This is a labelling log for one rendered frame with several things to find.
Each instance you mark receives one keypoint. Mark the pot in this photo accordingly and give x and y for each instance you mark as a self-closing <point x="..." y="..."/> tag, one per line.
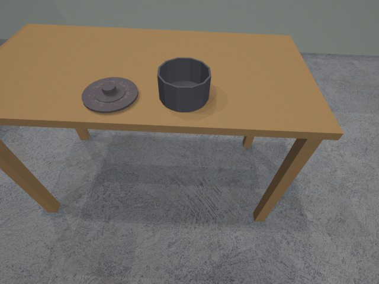
<point x="184" y="84"/>

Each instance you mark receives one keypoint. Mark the knob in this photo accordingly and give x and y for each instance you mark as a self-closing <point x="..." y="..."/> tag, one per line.
<point x="108" y="88"/>

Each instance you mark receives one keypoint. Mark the table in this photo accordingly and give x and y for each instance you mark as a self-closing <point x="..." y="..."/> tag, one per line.
<point x="260" y="87"/>

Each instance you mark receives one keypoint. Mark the lid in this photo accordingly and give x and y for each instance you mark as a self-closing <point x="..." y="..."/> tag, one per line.
<point x="95" y="100"/>

